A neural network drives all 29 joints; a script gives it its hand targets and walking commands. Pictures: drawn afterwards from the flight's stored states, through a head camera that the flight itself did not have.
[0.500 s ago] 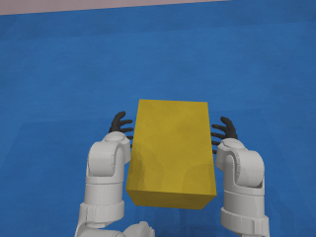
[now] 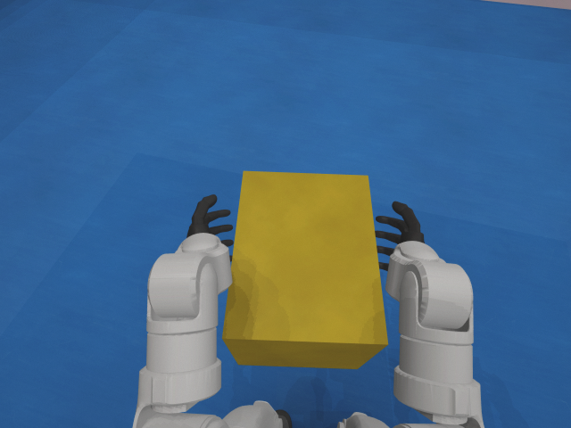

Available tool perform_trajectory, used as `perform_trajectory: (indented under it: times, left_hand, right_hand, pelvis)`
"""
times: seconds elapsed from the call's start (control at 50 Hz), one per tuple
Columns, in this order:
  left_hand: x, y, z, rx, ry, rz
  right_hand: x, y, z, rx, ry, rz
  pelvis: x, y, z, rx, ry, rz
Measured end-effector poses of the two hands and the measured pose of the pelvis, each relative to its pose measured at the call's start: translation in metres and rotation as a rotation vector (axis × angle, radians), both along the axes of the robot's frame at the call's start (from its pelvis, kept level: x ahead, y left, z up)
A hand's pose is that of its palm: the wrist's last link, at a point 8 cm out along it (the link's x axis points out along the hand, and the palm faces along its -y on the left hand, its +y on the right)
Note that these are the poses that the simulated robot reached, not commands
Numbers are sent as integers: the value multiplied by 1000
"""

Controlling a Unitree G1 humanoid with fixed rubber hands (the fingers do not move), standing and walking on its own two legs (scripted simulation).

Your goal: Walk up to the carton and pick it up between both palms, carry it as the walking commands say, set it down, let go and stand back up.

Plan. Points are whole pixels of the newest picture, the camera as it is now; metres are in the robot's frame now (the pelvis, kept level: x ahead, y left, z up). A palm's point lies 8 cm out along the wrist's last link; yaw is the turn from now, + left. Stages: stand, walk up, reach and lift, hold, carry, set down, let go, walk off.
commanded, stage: carry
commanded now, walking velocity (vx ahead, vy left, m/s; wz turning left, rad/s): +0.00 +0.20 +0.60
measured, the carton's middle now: (301, 272) +0.33 +0.01 -0.01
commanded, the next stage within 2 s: none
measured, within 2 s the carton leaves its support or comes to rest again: neither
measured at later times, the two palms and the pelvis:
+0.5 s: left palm (77, 327) +0.20 +0.25 +0.10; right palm (322, 334) +0.21 -0.01 +0.10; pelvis -0.10 +0.11 +0.01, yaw -3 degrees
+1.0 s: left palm out of the picture +0.05 +0.19 +0.09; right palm out of the picture -0.04 -0.05 +0.10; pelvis -0.29 +0.18 +0.01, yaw -20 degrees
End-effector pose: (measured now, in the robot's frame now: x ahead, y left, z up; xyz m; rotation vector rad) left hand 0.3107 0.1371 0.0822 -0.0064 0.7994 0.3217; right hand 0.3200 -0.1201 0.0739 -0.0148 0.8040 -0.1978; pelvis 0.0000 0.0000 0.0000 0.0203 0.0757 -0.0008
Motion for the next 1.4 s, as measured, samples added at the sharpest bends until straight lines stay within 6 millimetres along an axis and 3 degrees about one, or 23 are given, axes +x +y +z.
perform_trajectory:
  times: [0.1, 0.2, 0.32, 0.42, 0.52, 0.62, 0.72, 0.84, 0.96, 1.08, 1.16, 1.26, 1.4]
  left_hand:
    - [-16, 21, 8, 47, 1, -14]
    - [-35, 48, 14, 17, 20, -8]
    - [-50, 86, 15, -26, -46, -18]
    - [-86, 108, 12, -34, 2, -3]
    - [-114, 106, 17, -24, -3, -24]
    - [-141, 82, 16, 7, -18, -116]
    - [-178, 50, 7, 52, 35, -272]
    - [-210, 27, 11, 39, 43, -414]
    - [-241, 37, 13, -12, -29, -473]
    - [-297, 73, 5, -9, 30, -448]
    - [-329, 81, 13, 2, 26, -425]
    - [-369, 65, 18, 14, -21, -454]
    - [-439, 27, 4, 77, 58, -693]
  right_hand:
    - [-16, 21, -2, 27, -1, 4]
    - [-31, 48, 15, -7, 18, 14]
    - [-48, 86, 29, -33, -47, -13]
    - [-80, 108, 28, -58, 2, 16]
    - [-118, 106, 25, -40, -1, -11]
    - [-169, 83, 15, -12, -16, -100]
    - [-241, 55, 1, -5, 39, -218]
    - [-306, 42, 11, 3, 48, -382]
    - [-350, 56, 25, -25, -26, -465]
    - [-398, 90, 22, -52, 40, -412]
    - [-429, 97, 23, -27, 33, -405]
    - [-481, 87, 17, -2, -15, -443]
    - [-599, 76, -2, 31, 69, -653]
  pelvis:
    - [-13, 19, 2, -10, -12, 62]
    - [-25, 40, 14, 10, -21, 69]
    - [-47, 80, 6, -13, -22, 46]
    - [-76, 97, 14, -47, -35, -8]
    - [-109, 108, 12, -56, -35, -61]
    - [-148, 115, 3, -46, -28, -131]
    - [-188, 122, 7, -32, -43, -190]
    - [-229, 143, 15, 2, -33, -269]
    - [-270, 174, 6, 1, -8, -329]
    - [-316, 197, 14, -39, -37, -402]
    - [-347, 206, 15, -62, -36, -446]
    - [-392, 211, 3, -51, -22, -514]
    - [-448, 237, 12, -15, -34, -588]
